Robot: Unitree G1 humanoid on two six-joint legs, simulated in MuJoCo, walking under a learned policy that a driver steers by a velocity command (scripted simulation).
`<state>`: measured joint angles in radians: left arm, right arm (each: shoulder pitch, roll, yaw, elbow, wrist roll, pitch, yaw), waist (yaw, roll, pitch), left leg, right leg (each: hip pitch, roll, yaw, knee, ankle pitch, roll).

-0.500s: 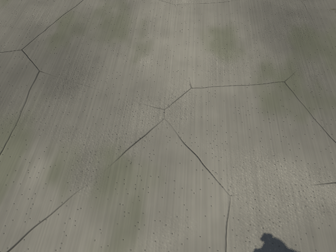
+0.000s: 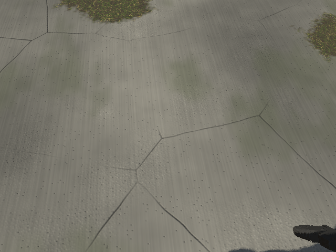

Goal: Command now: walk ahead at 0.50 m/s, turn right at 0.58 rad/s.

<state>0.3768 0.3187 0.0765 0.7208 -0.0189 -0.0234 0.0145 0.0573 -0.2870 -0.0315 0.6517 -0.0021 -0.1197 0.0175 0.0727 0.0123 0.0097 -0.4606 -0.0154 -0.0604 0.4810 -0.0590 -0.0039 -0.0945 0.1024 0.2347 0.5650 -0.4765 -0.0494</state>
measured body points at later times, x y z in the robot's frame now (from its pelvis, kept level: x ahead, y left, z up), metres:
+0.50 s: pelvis +0.22 -0.02 +0.00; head +0.26 -0.04 +0.45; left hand +0.48 +0.16 -0.07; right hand +0.21 -0.31 -0.13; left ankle +0.12 +0.13 -0.69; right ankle +0.31 -0.14 -0.72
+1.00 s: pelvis +0.29 -0.01 +0.01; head +0.30 -0.01 +0.46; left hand +0.45 +0.22 -0.12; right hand +0.33 -0.28 -0.12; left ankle +0.30 +0.11 -0.72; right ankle +0.31 -0.14 -0.72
